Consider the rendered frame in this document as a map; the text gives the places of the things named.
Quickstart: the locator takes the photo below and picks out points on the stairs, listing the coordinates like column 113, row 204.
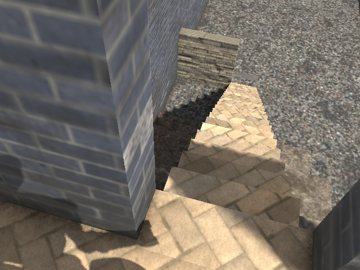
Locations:
column 233, row 161

